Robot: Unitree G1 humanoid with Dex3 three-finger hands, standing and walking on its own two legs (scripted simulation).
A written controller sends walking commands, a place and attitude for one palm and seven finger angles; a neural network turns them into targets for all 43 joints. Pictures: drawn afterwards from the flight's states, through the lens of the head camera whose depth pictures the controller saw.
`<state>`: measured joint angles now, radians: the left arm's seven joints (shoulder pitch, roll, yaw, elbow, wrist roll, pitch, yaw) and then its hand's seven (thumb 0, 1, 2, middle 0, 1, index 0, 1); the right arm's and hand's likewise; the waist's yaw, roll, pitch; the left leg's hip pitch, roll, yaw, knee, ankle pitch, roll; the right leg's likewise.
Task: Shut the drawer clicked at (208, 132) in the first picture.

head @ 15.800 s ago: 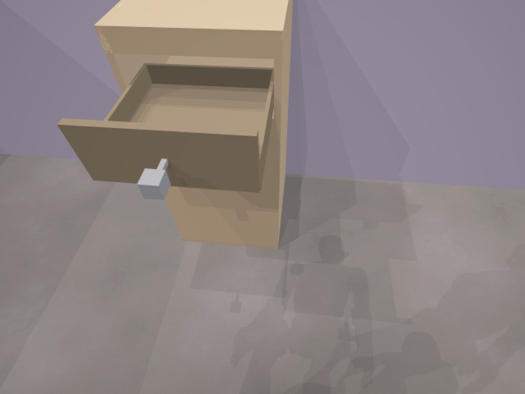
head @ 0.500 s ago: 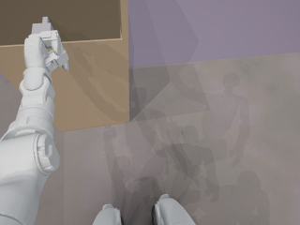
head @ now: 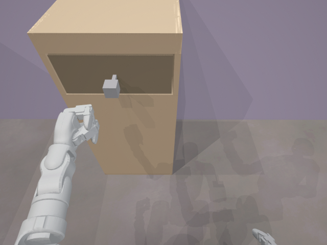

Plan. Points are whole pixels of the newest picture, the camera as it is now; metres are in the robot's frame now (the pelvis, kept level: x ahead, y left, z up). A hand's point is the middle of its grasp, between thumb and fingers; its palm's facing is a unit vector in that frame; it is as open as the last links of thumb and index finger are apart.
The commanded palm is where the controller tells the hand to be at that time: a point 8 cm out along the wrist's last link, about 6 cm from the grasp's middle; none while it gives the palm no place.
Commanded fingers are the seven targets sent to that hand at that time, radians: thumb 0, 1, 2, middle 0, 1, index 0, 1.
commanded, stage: draw the hand back to the body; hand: left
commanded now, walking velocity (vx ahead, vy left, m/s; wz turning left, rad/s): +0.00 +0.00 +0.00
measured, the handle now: (112, 84) +0.58 +0.18 +0.05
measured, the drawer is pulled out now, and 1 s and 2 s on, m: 0.00 0.00 0.00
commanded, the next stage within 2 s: step back with the hand held close in 0.92 s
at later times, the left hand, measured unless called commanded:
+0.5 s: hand (40, 178) +0.22 +0.22 +0.16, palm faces +0.31 -0.91 -0.28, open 3.3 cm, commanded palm +0.17 +0.26 +0.17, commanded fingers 0.00 0.90 0.90 -1.40 -1.60 -1.40 -1.60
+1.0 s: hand out of the picture +0.14 +0.24 +0.18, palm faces +0.45 -0.82 -0.36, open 3.3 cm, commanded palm +0.09 +0.28 +0.20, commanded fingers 0.00 0.90 0.90 -1.40 -1.60 -1.40 -1.60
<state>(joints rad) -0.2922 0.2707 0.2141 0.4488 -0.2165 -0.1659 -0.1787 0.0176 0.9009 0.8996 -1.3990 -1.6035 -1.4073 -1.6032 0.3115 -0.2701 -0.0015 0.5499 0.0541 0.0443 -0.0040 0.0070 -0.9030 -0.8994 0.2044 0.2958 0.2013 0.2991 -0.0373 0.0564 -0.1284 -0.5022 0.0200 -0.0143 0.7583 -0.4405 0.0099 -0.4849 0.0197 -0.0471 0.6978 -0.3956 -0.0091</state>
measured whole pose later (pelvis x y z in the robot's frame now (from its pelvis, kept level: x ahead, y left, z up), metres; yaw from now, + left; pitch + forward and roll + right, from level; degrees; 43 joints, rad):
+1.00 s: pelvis -0.04 +0.00 +0.03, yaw +1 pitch -6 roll +0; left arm 0.50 0.29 0.28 -0.42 -0.05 -0.09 0.11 0.02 0.90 0.90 -1.41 -1.60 -1.41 -1.60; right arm 0.20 -0.22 0.03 0.63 0.00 -0.11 -0.09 0.01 -0.90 -0.90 0.21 0.30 0.20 0.30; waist 0.08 0.07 0.03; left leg -0.08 0.00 -0.01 0.43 -0.25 0.01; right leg -0.07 0.00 -0.04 0.40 -0.23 -0.01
